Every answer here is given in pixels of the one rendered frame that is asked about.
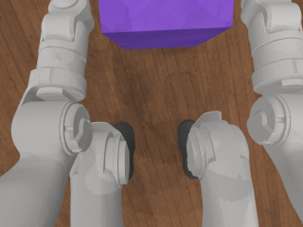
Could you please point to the robot right forearm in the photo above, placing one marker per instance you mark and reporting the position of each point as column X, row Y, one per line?
column 275, row 35

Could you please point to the robot left forearm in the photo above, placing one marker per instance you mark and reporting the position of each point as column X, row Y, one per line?
column 62, row 54

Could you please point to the left robot thigh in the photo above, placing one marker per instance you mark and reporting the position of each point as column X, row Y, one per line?
column 95, row 198

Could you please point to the right robot foot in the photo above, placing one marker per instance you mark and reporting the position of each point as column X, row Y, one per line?
column 182, row 134

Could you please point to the carton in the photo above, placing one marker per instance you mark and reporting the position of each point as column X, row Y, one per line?
column 149, row 24

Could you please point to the left robot upper arm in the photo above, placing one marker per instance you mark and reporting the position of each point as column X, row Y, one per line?
column 49, row 135

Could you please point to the right robot upper arm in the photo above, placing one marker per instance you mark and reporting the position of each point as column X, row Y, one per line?
column 276, row 122

